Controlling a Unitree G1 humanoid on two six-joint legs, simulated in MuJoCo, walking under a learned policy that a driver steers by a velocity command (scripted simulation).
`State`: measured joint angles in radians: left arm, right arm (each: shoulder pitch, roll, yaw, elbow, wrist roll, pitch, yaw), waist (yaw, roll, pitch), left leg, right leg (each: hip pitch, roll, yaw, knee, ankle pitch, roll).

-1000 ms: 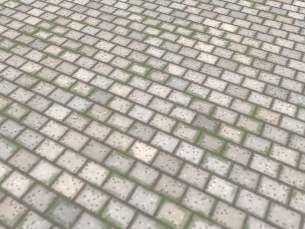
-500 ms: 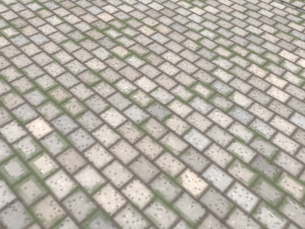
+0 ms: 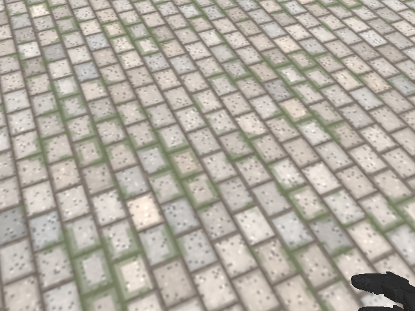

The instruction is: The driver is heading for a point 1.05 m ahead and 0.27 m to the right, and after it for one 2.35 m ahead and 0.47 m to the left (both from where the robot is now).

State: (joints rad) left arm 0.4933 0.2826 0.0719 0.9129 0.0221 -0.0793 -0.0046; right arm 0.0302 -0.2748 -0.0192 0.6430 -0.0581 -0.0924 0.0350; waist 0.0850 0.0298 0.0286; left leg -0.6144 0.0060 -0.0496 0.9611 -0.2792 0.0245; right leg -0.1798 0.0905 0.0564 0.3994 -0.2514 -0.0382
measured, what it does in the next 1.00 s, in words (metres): walks ahead, turning right: left foot, then right foot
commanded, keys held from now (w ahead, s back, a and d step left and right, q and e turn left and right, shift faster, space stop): e+shift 0.60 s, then q+shift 0.40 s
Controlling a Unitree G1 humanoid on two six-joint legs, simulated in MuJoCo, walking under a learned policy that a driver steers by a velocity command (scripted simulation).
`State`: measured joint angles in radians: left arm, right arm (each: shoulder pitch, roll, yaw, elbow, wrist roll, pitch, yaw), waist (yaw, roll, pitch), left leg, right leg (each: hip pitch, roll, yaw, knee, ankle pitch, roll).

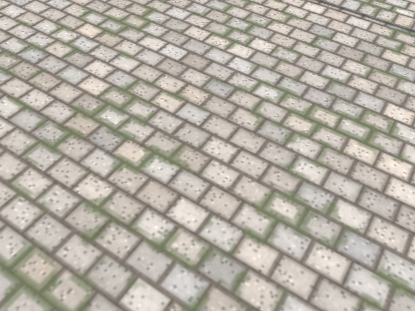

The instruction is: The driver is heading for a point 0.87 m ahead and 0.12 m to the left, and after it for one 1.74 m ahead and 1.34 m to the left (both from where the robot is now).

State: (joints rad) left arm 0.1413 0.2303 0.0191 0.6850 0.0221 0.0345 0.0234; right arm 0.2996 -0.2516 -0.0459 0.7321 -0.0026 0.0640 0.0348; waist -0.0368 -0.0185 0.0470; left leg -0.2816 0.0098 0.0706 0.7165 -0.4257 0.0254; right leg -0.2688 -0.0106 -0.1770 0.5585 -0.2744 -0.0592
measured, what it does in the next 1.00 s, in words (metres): walks ahead: left foot, then right foot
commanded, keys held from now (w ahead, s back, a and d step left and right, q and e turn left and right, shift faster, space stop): q+shift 0.10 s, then w+q+shift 0.30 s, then w+e+shift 0.60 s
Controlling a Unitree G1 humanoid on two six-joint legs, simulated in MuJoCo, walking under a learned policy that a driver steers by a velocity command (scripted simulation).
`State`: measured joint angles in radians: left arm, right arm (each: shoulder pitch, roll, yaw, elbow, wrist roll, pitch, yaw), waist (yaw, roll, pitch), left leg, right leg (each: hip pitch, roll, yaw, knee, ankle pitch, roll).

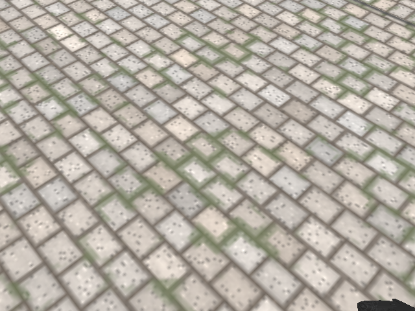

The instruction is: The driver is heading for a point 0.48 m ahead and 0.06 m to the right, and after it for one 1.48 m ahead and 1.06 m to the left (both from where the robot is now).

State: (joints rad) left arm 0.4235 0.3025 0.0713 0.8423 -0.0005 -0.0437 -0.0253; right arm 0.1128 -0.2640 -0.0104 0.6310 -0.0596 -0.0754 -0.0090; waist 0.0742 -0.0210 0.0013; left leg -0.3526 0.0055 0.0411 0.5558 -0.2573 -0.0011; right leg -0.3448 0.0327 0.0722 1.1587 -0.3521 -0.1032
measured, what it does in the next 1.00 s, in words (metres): walks ahead: right foot, then left foot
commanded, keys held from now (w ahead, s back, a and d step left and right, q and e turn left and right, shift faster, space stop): w+e+shift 0.30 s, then w+q+shift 0.70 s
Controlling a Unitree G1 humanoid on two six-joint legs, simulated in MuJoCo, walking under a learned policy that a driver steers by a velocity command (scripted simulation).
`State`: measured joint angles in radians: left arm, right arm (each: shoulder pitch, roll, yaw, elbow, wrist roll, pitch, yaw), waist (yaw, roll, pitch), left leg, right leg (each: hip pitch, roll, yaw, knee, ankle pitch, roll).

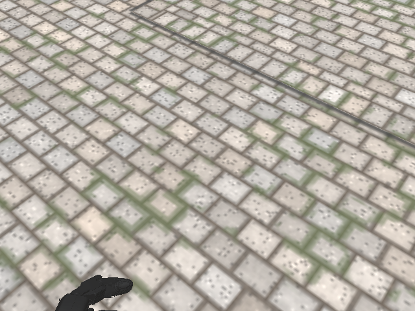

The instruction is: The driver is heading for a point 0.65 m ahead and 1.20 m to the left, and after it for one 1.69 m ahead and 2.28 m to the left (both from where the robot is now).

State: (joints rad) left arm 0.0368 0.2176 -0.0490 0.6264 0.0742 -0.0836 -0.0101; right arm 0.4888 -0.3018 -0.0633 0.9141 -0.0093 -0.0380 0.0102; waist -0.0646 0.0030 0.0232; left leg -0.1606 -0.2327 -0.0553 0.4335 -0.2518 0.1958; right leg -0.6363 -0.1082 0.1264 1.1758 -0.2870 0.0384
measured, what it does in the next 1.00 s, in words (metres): walks ahead, turning left: right foot, then left foot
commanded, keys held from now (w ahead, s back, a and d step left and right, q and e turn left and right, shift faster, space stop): w+q+shift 1.00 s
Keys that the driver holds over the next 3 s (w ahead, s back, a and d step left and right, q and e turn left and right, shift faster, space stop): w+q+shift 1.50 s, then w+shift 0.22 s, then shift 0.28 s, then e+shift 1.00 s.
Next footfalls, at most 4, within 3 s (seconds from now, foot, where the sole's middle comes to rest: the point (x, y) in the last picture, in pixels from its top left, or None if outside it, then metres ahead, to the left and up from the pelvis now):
0.22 right None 0.44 -0.17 -0.77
0.68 left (153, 250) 0.73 0.19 -0.77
1.06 right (115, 164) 1.14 0.36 -0.77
1.52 left None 1.05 0.81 -0.77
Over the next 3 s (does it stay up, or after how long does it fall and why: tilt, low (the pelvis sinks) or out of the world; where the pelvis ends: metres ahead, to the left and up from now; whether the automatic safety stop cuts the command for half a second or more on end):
stays up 1.07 1.15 0.01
